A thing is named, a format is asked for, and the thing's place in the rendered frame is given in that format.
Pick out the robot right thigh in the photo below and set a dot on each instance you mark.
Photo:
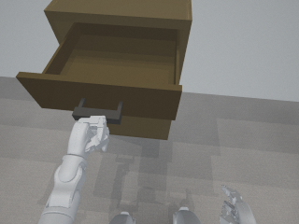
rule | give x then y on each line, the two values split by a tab
185	217

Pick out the cabinet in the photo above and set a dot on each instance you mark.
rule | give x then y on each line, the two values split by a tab
166	14

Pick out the handle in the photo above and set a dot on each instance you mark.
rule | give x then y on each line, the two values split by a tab
112	116

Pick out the left robot hand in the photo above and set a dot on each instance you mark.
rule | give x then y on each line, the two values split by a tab
92	129

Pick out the robot left forearm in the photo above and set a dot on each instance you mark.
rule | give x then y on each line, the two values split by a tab
62	204

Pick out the right robot shin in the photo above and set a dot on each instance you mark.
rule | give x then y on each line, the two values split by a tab
184	208

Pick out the right robot hand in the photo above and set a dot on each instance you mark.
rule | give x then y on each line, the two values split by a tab
240	213

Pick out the drawer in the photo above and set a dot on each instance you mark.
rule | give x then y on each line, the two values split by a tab
107	64

